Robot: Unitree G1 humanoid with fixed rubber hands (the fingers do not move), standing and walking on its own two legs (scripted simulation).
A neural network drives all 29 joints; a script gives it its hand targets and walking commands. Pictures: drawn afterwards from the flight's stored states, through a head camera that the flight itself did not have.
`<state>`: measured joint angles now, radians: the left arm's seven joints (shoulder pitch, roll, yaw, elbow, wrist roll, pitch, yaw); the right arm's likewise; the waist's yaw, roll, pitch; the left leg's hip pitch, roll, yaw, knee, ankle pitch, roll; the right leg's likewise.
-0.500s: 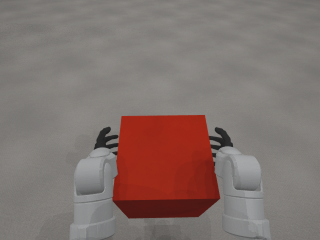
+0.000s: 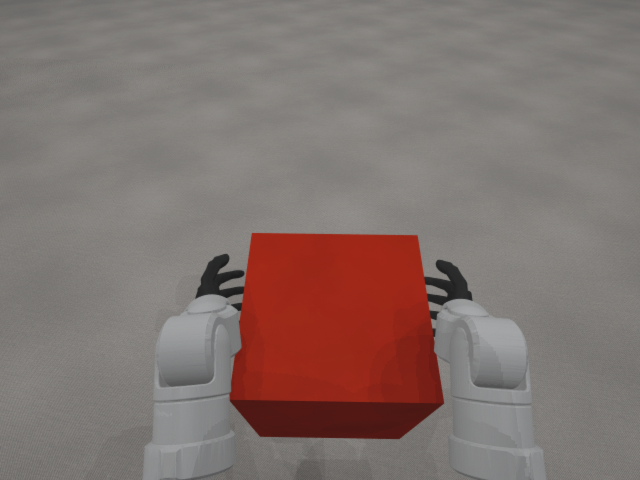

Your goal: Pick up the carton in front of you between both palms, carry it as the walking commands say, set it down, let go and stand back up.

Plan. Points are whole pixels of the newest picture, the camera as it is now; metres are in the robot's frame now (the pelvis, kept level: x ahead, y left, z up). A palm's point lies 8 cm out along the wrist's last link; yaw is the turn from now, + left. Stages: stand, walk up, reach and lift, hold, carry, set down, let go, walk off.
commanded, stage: carry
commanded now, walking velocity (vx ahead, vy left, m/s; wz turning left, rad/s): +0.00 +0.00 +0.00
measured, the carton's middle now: (331, 344) +0.31 +0.00 +0.00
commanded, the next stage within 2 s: none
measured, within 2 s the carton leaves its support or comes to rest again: neither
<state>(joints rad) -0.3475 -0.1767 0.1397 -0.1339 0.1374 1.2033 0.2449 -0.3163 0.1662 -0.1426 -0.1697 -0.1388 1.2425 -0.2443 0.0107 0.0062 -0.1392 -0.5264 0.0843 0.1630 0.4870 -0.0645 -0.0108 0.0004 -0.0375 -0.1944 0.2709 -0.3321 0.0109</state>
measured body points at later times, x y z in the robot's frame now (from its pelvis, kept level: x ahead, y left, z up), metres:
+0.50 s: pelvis +0.23 +0.01 +0.00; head +0.22 +0.00 +0.45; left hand +0.55 +0.14 +0.09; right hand +0.53 -0.15 +0.08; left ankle +0.16 +0.11 -0.74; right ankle +0.26 -0.10 -0.74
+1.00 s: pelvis +0.27 +0.01 +0.00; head +0.26 +0.01 +0.45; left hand +0.58 +0.16 +0.08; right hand +0.57 -0.13 +0.08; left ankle +0.16 +0.11 -0.73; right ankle +0.26 -0.10 -0.73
